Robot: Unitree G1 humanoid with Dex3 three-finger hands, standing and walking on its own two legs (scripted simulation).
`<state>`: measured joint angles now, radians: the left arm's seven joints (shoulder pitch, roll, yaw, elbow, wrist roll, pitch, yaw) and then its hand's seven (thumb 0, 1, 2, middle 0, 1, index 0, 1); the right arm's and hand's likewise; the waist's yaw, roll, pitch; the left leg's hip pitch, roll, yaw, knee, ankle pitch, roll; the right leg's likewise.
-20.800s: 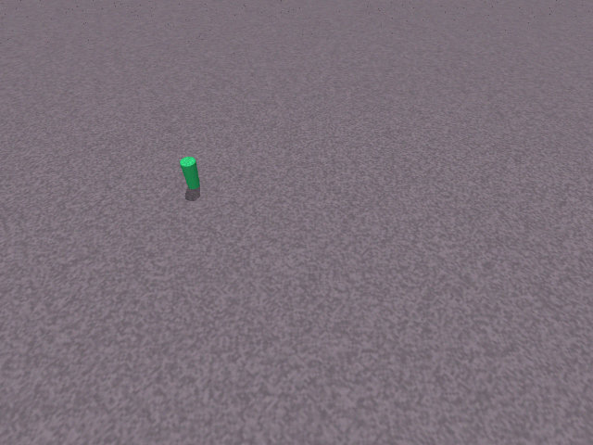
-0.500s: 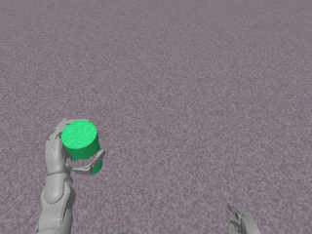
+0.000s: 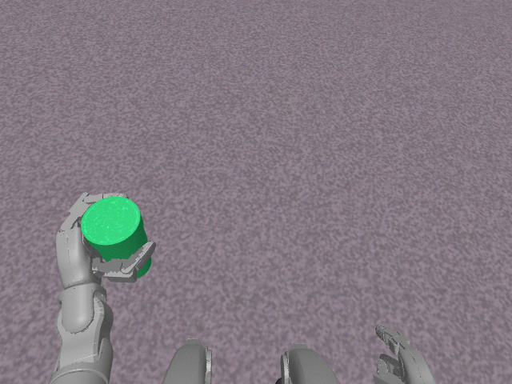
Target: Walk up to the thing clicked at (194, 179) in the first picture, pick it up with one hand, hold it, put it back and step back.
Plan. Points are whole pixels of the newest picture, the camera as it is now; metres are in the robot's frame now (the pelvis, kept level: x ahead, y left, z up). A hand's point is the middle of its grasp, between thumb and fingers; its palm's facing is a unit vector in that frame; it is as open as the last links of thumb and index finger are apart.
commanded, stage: crouch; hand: left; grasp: from the side
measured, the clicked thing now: (124, 244) +0.33 +0.20 -0.01
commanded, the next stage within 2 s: lower in 1.58 s
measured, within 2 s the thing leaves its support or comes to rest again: neither
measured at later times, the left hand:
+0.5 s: hand (141, 276) +0.35 +0.23 -0.24, palm faces +0.30 -0.95 -0.01, open 10.1 cm
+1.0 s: hand (151, 289) +0.36 +0.24 -0.39, palm faces +0.27 -0.96 -0.01, open 10.1 cm
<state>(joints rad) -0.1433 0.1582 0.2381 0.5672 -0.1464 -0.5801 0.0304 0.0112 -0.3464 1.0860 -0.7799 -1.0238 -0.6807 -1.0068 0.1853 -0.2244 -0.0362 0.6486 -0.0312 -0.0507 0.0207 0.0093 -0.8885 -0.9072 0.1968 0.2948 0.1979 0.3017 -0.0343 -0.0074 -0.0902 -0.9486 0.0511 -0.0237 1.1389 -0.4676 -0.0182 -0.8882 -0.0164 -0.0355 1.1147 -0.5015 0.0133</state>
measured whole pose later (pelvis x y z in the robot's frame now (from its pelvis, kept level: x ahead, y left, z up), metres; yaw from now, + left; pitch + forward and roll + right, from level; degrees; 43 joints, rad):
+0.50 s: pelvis -0.04 +0.00 -0.21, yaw -3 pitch +33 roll -4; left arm -0.43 0.27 0.42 0.89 -0.17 -0.80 -0.09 0.01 -0.35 1.09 -0.78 -1.03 -0.68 -1.01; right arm 0.05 -0.24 0.00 0.70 -0.08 -0.02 0.08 0.01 -0.91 -0.91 0.20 0.29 0.20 0.30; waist -0.04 -0.02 -0.18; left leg -1.86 0.06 -0.08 1.94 -0.66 -0.03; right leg -1.79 0.00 -0.04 1.92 -0.70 0.01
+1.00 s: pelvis -0.07 +0.00 -0.34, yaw -6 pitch +28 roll -5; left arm -0.57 0.42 0.56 1.07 -0.16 -0.81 -0.18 0.01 -0.35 1.09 -0.78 -1.02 -0.68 -1.01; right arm 0.05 -0.28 0.07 0.74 -0.12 0.00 0.08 0.01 -0.91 -0.91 0.20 0.29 0.20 0.30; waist -0.09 -0.04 -0.06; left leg -2.21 0.05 -0.15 2.36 -0.64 -0.04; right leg -2.13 0.02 -0.07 2.32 -0.68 0.01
